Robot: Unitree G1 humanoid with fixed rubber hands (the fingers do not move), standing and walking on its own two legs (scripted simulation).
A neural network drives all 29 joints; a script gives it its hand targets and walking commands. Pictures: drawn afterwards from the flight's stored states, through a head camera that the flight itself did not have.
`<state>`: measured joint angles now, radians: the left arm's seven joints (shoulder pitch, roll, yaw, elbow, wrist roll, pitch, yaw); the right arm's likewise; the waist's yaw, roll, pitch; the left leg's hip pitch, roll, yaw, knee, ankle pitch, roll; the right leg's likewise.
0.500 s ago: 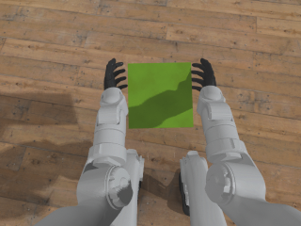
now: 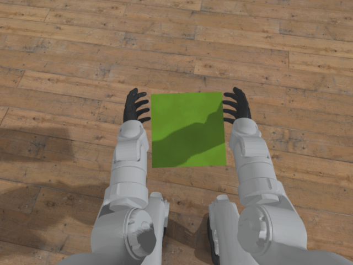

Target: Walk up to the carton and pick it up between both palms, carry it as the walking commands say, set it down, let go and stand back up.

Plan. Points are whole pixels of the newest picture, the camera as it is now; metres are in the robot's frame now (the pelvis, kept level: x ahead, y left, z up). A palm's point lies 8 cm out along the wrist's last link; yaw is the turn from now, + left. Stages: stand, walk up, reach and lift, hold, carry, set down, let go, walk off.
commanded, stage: reach and lift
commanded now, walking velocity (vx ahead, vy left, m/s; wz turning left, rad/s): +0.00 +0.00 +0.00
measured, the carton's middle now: (186, 133) +0.43 +0.01 -0.12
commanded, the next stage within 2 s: none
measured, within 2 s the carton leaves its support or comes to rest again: neither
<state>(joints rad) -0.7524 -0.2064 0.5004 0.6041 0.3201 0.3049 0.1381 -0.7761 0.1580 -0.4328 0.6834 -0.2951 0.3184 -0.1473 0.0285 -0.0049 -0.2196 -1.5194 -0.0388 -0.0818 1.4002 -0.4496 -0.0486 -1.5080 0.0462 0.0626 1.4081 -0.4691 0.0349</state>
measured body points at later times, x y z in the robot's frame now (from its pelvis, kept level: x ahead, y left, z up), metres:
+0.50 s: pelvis +0.02 -0.01 +0.07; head +0.15 +0.00 +0.50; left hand +0.41 +0.14 +0.04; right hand +0.42 -0.11 +0.04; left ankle +0.09 +0.14 -0.57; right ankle +0.08 -0.13 -0.57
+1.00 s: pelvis +0.04 +0.00 +0.14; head +0.13 +0.00 +0.58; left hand +0.40 +0.14 +0.11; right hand +0.41 -0.12 +0.11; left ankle +0.09 +0.14 -0.57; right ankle +0.08 -0.13 -0.57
